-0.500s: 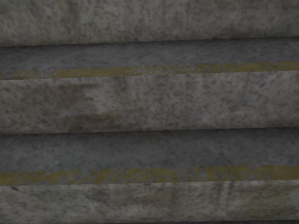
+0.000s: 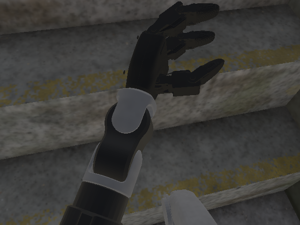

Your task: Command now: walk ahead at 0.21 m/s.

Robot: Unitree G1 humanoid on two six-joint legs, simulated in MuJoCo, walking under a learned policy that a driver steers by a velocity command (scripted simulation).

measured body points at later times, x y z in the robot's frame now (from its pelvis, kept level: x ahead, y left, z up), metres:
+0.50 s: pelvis -0.09 +0.11 -0.04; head -0.13 +0.15 +0.41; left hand +0.23 +0.28 -0.01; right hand -0.17 -0.14 -0.16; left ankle -0.11 +0.16 -0.76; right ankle -0.02 -0.08 -0.43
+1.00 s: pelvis -0.16 +0.17 -0.02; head -0.16 +0.17 +0.43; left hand -0.18 +0.44 -0.16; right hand -0.04 -0.06 -0.15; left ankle -0.11 +0.17 -0.76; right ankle -0.16 +0.02 -0.76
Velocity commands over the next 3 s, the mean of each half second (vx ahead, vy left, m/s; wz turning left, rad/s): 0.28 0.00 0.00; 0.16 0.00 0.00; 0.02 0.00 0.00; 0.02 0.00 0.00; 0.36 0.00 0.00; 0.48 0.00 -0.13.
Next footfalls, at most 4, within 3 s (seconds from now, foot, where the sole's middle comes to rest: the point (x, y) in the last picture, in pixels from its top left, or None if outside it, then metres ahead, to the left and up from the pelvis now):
0.02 right None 0.12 -0.15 -0.55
0.46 left None -0.07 0.17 -0.80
0.96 right None -0.12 0.03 -0.80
1.16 left None -0.19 0.30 -0.80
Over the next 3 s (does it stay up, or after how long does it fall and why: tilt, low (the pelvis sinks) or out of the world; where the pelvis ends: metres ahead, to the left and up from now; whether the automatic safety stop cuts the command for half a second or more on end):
stays up -0.05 0.24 -0.01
